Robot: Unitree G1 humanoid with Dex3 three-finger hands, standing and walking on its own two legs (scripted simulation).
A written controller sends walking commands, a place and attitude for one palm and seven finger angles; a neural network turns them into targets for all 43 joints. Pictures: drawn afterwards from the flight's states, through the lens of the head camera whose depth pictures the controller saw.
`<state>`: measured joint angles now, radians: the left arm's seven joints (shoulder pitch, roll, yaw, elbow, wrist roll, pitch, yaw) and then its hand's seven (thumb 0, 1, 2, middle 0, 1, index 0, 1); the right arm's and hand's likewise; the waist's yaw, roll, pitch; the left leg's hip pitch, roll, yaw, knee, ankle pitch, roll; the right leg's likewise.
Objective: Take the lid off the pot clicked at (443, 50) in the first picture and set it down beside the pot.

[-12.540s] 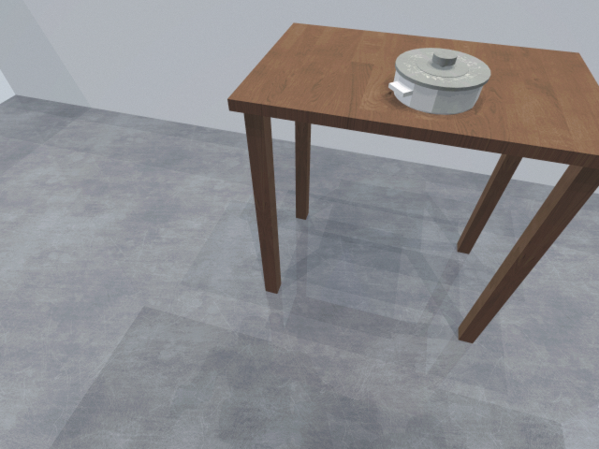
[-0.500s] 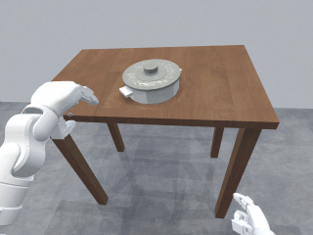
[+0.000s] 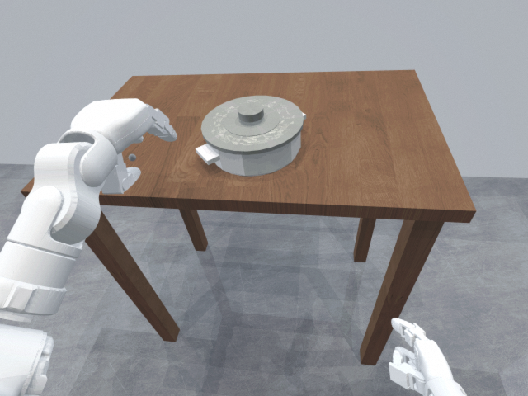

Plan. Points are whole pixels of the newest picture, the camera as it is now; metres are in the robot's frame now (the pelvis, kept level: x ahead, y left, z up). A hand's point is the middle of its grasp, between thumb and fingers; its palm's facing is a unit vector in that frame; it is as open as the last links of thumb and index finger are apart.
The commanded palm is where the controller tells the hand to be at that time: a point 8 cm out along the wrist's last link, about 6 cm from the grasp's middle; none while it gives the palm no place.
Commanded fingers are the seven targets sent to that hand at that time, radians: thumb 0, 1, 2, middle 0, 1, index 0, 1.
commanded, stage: move the open hand above the knob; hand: left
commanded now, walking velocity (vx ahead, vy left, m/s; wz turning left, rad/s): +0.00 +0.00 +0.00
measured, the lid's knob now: (250, 112) +0.58 +0.10 +0.16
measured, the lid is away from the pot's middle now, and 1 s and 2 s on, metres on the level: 0.00 0.00 0.00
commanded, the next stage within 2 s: none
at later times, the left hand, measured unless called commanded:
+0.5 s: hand (184, 124) +0.43 +0.17 +0.23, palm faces -0.11 -0.04 -0.99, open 9.9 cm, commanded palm +0.40 +0.17 +0.29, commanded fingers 0.00 -0.40 1.74 -0.89 -0.08 -0.89 -0.08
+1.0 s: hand (223, 103) +0.50 +0.12 +0.22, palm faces -0.23 -0.04 -0.97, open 9.9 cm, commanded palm +0.49 +0.13 +0.29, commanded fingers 0.00 -0.40 1.74 -0.89 -0.08 -0.89 -0.08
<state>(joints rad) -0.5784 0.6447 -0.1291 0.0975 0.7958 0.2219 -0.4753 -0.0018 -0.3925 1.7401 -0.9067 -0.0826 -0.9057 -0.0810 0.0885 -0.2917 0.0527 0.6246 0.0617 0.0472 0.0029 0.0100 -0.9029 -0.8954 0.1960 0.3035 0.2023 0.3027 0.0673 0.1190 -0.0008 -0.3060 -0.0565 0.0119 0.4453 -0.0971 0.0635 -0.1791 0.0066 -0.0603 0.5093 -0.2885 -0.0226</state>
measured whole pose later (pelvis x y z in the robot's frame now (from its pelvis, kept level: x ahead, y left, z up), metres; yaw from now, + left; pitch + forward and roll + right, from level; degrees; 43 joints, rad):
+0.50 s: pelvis +0.03 +0.00 +0.00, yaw +0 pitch +0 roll +0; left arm -0.81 0.55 -0.25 0.30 0.82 0.31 -0.49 0.00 -0.39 1.74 -0.91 -0.08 -0.91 -0.08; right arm 0.09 -0.29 0.06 0.64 0.06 0.11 0.03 0.01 -0.90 -0.90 0.20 0.30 0.20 0.30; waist 0.03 0.10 -0.03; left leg -0.32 -0.07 0.02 0.45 -0.14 0.07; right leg -0.20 -0.01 -0.05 0.51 -0.33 -0.02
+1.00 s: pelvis +0.05 -0.01 +0.00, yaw +0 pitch +3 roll +1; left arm -1.10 0.46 -0.33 0.69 0.86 0.35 -0.51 0.00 -0.39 1.74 -0.90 -0.08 -0.90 -0.08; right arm 0.16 -0.29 0.05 0.68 0.06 0.12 0.01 0.01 -0.90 -0.90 0.20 0.30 0.20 0.30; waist -0.04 0.07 -0.04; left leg -0.34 -0.07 0.02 0.44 -0.16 0.06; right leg -0.21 0.00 -0.05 0.50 -0.34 -0.03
